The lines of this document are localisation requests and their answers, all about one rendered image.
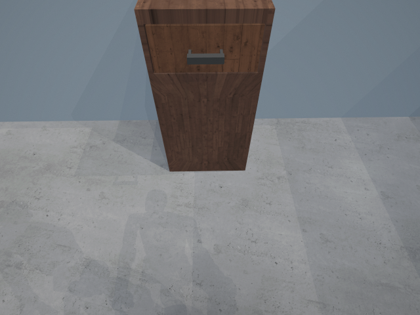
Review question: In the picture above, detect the drawer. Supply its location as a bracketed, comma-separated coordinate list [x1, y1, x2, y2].
[145, 24, 265, 73]

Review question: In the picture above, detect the cabinet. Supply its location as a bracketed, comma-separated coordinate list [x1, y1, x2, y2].
[134, 0, 275, 172]

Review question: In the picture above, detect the handle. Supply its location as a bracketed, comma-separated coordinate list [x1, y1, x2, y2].
[187, 49, 224, 64]

